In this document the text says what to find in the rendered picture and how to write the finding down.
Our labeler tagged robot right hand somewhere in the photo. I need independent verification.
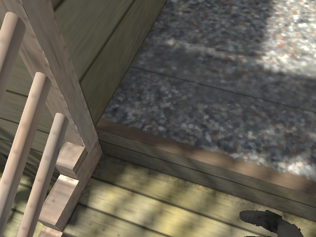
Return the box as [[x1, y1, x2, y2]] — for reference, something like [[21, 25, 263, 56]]
[[239, 209, 303, 237]]

